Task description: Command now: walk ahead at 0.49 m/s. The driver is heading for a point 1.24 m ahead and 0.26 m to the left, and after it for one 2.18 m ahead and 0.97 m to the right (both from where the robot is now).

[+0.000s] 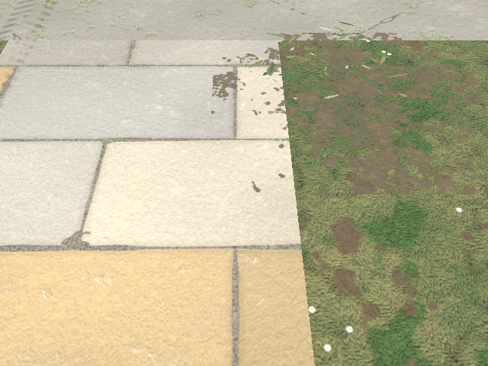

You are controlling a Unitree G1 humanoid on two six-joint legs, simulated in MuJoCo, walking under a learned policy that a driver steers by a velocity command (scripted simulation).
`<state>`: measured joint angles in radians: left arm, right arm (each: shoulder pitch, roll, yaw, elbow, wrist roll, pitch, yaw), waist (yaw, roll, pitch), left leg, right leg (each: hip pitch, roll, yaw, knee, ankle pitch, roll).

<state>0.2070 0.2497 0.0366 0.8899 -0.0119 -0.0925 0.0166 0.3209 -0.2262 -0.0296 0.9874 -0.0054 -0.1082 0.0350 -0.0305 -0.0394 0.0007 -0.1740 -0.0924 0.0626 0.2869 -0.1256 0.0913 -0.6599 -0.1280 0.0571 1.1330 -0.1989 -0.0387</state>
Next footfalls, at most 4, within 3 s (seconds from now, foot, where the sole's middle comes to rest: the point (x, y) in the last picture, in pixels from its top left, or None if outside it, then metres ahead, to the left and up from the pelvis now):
0.30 right None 0.33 -0.17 -0.78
0.86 left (221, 323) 0.65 0.07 -0.78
1.42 right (291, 231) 0.96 -0.16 -0.78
1.98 left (198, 185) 1.18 0.16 -0.78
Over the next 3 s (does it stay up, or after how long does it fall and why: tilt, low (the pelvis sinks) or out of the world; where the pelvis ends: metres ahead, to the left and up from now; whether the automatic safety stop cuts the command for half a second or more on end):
stays up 1.33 0.18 -0.01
